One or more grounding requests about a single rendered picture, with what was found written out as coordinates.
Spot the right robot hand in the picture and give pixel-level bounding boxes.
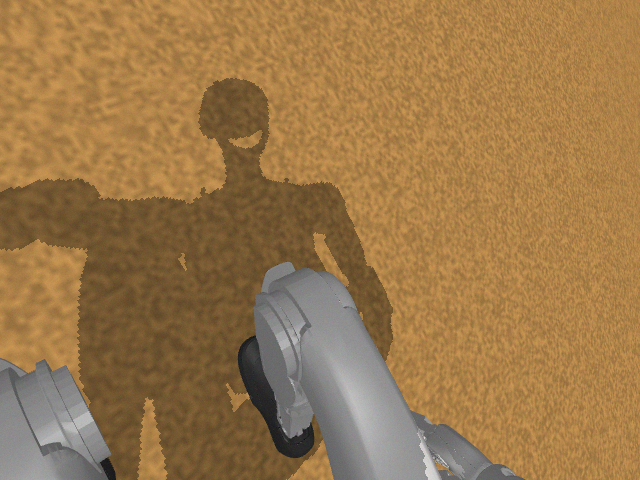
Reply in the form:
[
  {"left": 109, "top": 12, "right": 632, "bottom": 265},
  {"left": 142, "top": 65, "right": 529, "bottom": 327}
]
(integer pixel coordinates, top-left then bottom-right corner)
[{"left": 410, "top": 410, "right": 493, "bottom": 480}]

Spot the left robot foot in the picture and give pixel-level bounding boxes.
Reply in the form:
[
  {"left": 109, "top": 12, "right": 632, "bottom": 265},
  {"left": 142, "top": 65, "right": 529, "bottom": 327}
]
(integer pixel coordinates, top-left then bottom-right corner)
[{"left": 100, "top": 457, "right": 116, "bottom": 480}]

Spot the right robot foot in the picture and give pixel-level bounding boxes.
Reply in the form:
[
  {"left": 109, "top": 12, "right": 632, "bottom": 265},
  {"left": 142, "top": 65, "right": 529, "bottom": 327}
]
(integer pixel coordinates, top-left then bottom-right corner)
[{"left": 238, "top": 335, "right": 314, "bottom": 458}]

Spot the right robot arm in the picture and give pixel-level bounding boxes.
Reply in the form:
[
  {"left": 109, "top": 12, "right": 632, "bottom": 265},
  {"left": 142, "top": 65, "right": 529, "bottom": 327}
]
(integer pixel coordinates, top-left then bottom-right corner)
[{"left": 476, "top": 464, "right": 525, "bottom": 480}]

